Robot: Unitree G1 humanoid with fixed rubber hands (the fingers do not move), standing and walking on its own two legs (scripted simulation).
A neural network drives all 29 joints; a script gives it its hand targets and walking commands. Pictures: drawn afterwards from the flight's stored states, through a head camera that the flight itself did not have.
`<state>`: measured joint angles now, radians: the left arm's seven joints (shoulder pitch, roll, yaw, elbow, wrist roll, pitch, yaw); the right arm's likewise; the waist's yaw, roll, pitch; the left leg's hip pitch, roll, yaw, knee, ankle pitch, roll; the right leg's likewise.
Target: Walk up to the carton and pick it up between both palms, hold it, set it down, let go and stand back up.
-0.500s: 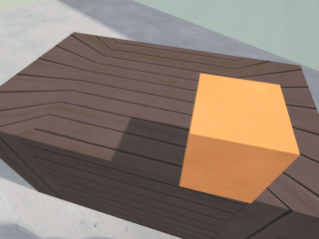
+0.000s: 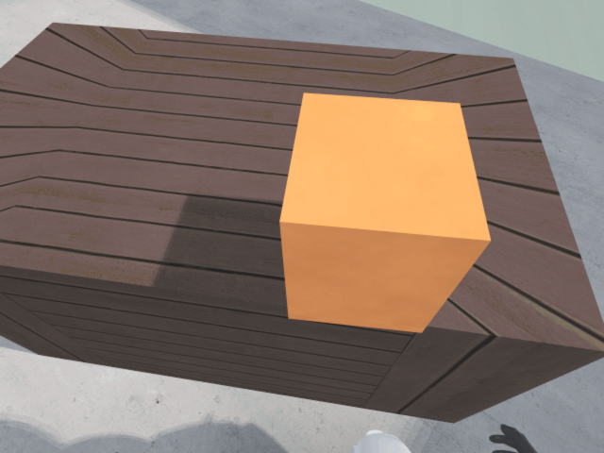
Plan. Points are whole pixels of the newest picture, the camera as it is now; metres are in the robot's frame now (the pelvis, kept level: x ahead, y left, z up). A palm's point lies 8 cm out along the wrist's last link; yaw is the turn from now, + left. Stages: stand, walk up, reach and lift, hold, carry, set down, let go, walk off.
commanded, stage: walk up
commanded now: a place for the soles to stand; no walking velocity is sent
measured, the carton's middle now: (366, 220) +0.41 -0.06 +0.05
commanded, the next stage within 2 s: none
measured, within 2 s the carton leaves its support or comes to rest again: neither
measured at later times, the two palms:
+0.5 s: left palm out of the picture +0.06 +0.20 -0.12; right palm out of the picture -0.02 -0.29 -0.13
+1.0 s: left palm out of the picture +0.10 +0.20 -0.12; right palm out of the picture -0.03 -0.31 -0.13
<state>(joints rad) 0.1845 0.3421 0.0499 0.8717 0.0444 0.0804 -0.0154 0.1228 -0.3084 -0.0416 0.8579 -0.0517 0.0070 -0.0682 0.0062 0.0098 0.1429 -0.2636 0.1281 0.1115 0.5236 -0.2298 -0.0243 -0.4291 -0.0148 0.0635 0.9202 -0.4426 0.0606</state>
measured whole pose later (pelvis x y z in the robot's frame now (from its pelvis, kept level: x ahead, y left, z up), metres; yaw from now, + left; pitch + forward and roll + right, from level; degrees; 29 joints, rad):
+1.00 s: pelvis -0.01 -0.04 +0.00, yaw -13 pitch -1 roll +2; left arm 0.31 0.26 -0.03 0.87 0.03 0.00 0.02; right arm 0.28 -0.29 0.02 0.97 -0.02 0.03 0.00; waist 0.00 -0.02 0.00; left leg -0.15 0.02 0.17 0.51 -0.35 0.01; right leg -0.36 0.03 0.16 0.63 -0.31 0.00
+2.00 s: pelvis +0.03 -0.06 +0.00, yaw -6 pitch -2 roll -1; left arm 0.21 0.25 -0.04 1.04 0.02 0.00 0.02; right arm 0.33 -0.24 0.03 1.03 -0.01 -0.01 -0.02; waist 0.00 0.01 0.04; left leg -0.11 -0.01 -0.07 0.47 -0.31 0.00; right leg -0.17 0.00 -0.05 0.45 -0.25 -0.01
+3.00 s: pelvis +0.00 -0.02 +0.01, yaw +6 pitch -1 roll -1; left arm 0.20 0.27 -0.04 1.00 0.02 0.02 0.03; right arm 0.27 -0.23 0.00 0.95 -0.02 0.02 -0.04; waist 0.00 -0.02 0.07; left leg -0.22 -0.06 -0.03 0.43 -0.18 0.06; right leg -0.27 -0.03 -0.02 0.69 -0.47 0.01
